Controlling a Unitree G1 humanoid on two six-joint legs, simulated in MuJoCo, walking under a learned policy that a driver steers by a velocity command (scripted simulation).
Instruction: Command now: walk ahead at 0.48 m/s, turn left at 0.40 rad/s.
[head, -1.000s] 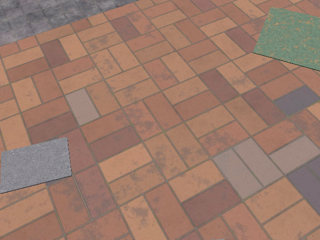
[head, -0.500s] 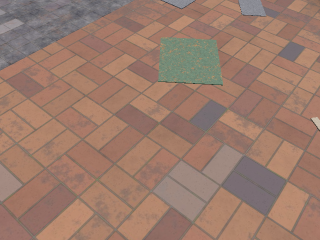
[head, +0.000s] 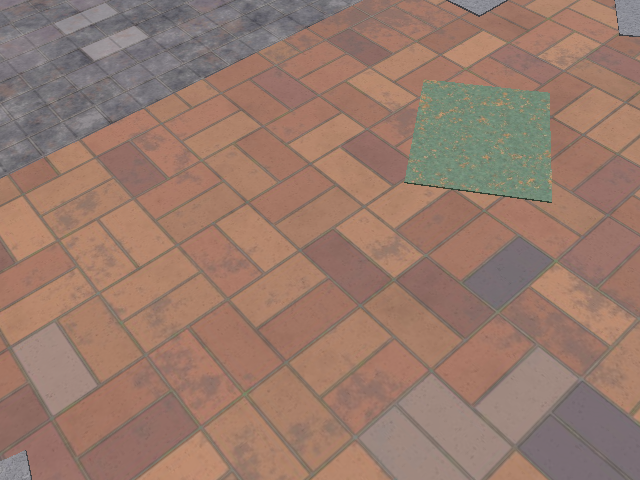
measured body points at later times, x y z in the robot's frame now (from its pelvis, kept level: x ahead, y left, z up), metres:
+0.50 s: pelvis +0.28 +0.04 +0.01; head +0.31 +0.06 +0.45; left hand +0.42 +0.33 -0.08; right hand +0.44 -0.22 -0.09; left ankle +0.23 +0.11 -0.74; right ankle +0.51 -0.10 -0.68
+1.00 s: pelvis +0.48 +0.05 +0.00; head +0.51 +0.06 +0.45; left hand +0.47 +0.35 -0.11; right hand +0.74 -0.13 -0.08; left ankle +0.49 +0.19 -0.72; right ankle +0.53 -0.05 -0.74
